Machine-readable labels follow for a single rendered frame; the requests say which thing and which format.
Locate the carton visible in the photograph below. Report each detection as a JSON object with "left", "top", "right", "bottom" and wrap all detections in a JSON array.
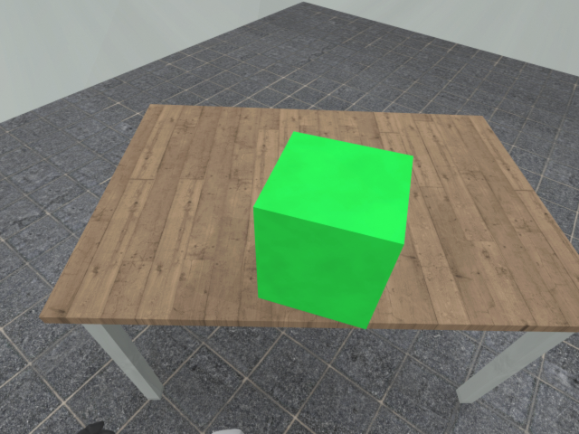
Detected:
[{"left": 253, "top": 131, "right": 413, "bottom": 329}]

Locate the table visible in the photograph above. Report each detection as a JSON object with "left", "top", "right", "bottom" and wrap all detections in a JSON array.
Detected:
[{"left": 39, "top": 104, "right": 579, "bottom": 403}]

